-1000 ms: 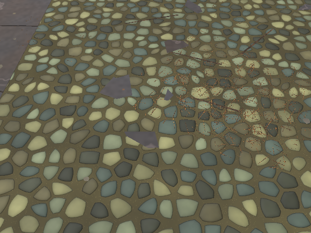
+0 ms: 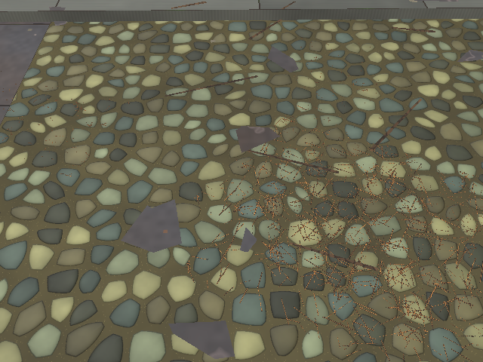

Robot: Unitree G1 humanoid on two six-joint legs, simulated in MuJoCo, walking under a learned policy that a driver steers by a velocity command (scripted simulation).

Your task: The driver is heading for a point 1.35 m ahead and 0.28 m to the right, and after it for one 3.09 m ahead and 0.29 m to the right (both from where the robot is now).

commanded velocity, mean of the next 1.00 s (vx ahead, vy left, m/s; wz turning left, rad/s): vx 0.36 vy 0.00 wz -0.05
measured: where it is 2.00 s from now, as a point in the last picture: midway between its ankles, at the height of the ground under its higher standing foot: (300, 283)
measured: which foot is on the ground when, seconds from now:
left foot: down 0.00-0.32, up 0.34-0.76, down 0.78-1.00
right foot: up 0.00-0.28, down 0.30-0.80, up 0.82-1.00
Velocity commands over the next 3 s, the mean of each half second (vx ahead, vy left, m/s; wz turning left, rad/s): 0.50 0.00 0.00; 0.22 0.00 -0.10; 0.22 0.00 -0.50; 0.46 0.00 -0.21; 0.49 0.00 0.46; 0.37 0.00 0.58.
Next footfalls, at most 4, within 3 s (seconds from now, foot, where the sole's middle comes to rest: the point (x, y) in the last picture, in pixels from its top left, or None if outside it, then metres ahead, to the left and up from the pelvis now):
0.30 right None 0.33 -0.17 -0.78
0.78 left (227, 341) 0.58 0.05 -0.78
1.24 right None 0.45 -0.18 -0.78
1.76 left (262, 267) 0.81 -0.07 -0.78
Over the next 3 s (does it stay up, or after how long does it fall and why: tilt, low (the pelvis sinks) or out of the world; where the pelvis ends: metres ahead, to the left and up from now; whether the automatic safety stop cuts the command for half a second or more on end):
stays up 1.24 -0.23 0.00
